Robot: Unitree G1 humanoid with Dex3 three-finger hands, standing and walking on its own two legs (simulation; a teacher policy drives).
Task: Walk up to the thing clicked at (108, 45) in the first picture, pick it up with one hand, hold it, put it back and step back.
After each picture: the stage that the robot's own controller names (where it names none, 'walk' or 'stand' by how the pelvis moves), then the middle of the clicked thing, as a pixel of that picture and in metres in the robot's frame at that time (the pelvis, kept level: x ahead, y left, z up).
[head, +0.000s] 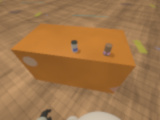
stand; (107, 49) +0.69 -0.14 -0.03
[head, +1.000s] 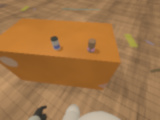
walk; (91, 46) +0.64 +0.04 +0.01
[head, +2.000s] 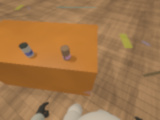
stand; (65, 53) +0.50 +0.24 +0.02
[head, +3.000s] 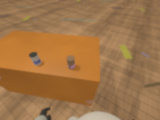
walk; (71, 62) +0.50 +0.20 -0.03
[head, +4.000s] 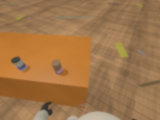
stand; (57, 67) +0.42 +0.29 -0.02
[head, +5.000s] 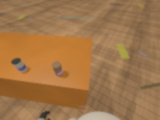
stand; (57, 69) +0.41 +0.28 -0.03
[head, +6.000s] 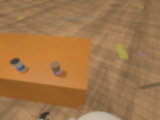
stand; (56, 68) +0.41 +0.30 -0.03
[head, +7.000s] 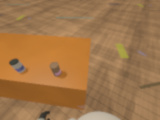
stand; (55, 69) +0.40 +0.30 -0.03
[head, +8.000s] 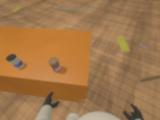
rise first; (55, 64) +0.41 +0.30 -0.02
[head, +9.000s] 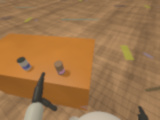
rise first; (59, 68) +0.41 +0.30 -0.02
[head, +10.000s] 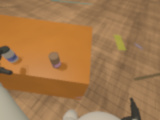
go down; (55, 60) +0.43 +0.26 +0.00
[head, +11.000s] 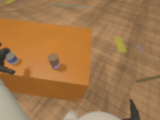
go down; (54, 62) +0.42 +0.27 +0.01
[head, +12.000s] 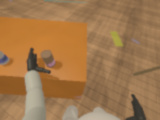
close in; (48, 59) +0.42 +0.29 +0.04
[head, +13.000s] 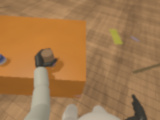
lift; (49, 58) +0.42 +0.27 +0.05
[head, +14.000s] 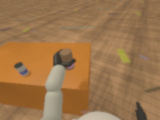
lift; (67, 59) +0.35 +0.16 +0.20
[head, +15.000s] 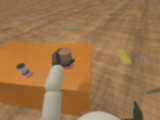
hold; (66, 59) +0.35 +0.17 +0.20
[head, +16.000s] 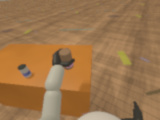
hold; (66, 59) +0.34 +0.17 +0.20
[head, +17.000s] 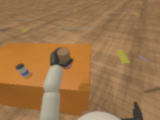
hold; (65, 58) +0.34 +0.17 +0.21
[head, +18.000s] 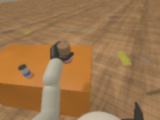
crouch; (65, 53) +0.35 +0.17 +0.25
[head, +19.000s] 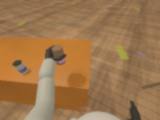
crouch; (59, 55) +0.40 +0.23 +0.16
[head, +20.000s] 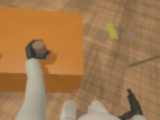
lower; (41, 50) +0.46 +0.29 +0.06
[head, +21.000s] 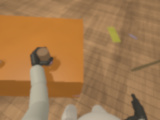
lower; (45, 57) +0.43 +0.28 +0.05
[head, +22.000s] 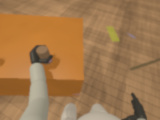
lower; (45, 55) +0.44 +0.29 +0.05
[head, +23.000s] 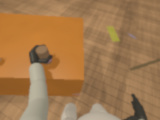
lower; (44, 55) +0.44 +0.29 +0.05
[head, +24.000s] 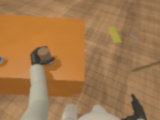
open; (46, 57) +0.43 +0.29 +0.04
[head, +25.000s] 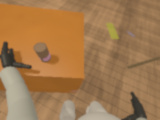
rise; (43, 53) +0.43 +0.28 +0.05
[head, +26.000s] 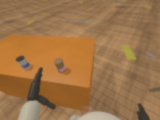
sink last; (60, 65) +0.43 +0.29 +0.02
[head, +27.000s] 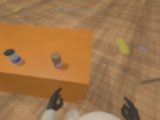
stand; (56, 60) +0.43 +0.28 +0.03
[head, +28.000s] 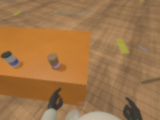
stand; (54, 61) +0.42 +0.30 +0.04
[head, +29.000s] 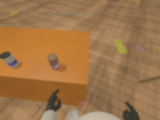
stand; (54, 62) +0.42 +0.29 +0.04
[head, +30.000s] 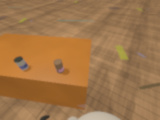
stand; (59, 66) +0.44 +0.29 -0.03
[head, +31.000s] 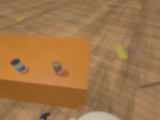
stand; (57, 68) +0.42 +0.29 -0.03
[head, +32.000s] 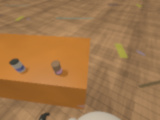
stand; (57, 68) +0.42 +0.29 -0.03
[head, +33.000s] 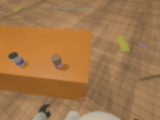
walk; (57, 62) +0.44 +0.29 -0.02
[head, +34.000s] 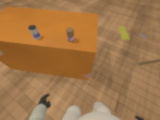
walk; (70, 35) +0.71 +0.22 +0.00
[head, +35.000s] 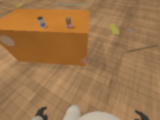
stand; (68, 22) +1.03 +0.34 +0.00
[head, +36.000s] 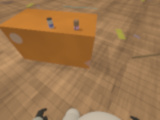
stand; (76, 25) +1.04 +0.25 -0.01
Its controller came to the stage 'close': yes
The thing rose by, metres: 0.26
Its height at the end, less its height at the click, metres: +0.00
